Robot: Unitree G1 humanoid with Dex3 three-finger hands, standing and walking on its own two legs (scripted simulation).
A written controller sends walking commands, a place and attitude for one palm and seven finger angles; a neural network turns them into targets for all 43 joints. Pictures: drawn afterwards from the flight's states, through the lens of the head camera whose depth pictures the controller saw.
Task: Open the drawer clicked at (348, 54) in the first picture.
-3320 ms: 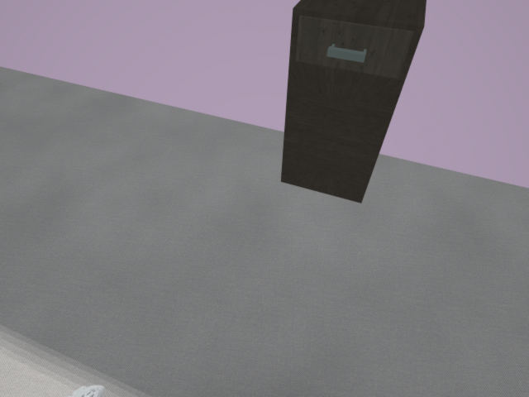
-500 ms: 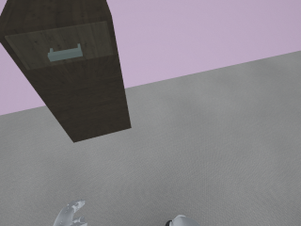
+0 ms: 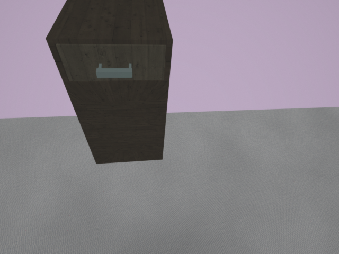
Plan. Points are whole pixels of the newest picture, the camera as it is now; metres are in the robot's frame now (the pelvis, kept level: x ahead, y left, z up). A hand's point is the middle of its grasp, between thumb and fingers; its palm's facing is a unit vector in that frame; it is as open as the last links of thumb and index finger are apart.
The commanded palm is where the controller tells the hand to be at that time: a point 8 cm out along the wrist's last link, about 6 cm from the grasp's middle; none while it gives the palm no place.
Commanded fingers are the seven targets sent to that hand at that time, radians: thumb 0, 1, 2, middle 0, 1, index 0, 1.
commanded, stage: turn to face it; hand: left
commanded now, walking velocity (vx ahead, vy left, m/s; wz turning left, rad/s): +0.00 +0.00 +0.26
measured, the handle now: (115, 69) +0.74 +0.25 -0.01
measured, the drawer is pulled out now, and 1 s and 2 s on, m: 0.00 0.00 0.00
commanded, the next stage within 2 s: take the last steps up to it in 0.18 s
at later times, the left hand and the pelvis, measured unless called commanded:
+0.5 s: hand out of the picture -0.04 +0.14 -0.17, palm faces +0.22 -0.96 -0.16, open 7.4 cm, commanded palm none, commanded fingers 0.00 0.90 0.90 -0.20 -0.30 -0.20 -0.30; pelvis -0.01 -0.03 +0.00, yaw +9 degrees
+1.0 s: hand (111, 236) +0.20 +0.17 -0.18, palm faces +0.09 -0.98 -0.20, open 7.4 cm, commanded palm none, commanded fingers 0.00 0.90 0.90 -0.20 -0.30 -0.20 -0.30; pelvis +0.13 -0.03 -0.02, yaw +7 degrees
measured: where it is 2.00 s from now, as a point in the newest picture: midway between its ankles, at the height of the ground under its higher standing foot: outside the picture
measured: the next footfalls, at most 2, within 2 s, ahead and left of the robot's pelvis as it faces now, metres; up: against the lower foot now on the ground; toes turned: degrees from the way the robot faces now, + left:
right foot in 0.22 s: +0.04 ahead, -0.15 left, +0.00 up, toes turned -1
left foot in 0.54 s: -0.01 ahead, +0.09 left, +0.00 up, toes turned +16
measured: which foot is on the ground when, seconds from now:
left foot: down 0.00-0.22, up 0.24-0.52, down 0.54-1.00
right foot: up 0.00-0.20, down 0.22-0.56, up 0.58-0.96, down 0.98-1.00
